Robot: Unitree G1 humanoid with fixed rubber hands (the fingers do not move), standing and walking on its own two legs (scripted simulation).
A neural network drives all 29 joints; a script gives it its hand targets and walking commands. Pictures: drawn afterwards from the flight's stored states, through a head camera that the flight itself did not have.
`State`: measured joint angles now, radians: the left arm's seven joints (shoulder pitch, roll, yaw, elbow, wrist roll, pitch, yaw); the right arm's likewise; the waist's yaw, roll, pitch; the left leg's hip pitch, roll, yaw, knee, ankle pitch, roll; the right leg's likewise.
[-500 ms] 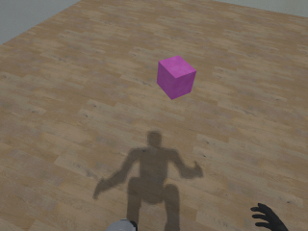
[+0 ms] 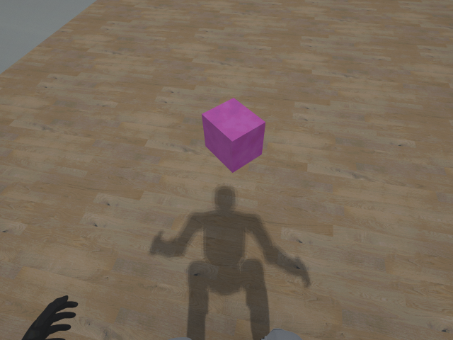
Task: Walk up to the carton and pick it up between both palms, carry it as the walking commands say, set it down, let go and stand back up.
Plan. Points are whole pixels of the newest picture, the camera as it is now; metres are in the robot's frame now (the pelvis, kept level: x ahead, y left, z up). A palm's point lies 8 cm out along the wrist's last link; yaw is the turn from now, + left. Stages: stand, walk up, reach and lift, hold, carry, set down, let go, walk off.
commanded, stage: walk up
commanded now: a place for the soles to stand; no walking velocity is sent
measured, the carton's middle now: (233, 135) +1.20 -0.03 -0.63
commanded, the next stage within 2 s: none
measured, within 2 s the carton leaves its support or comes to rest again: neither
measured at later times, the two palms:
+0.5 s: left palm (71, 252) +0.30 +0.34 -0.10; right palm (387, 247) +0.29 -0.32 -0.07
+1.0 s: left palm (80, 190) +0.47 +0.38 -0.10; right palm (337, 162) +0.53 -0.29 -0.08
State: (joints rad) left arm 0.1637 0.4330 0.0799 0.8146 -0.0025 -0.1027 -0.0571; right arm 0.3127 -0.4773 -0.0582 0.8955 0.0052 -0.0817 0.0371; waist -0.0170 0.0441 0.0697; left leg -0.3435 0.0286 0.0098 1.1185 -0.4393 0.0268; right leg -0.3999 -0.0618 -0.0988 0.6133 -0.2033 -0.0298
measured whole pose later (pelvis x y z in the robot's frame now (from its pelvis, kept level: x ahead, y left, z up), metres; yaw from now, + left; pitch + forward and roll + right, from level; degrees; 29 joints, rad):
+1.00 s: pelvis +0.42 +0.04 -0.01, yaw +2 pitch -2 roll +2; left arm 0.30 0.47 0.06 0.84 0.01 -0.06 -0.04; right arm 0.25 -0.45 -0.07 0.81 0.00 -0.10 0.04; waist 0.01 -0.04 0.08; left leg -0.35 0.01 0.09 0.68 -0.28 0.03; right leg -0.48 -0.09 0.03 1.07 -0.38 -0.02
